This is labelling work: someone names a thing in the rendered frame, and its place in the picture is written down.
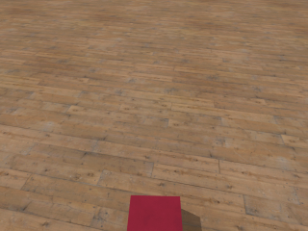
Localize carton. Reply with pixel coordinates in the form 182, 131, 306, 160
127, 195, 183, 231

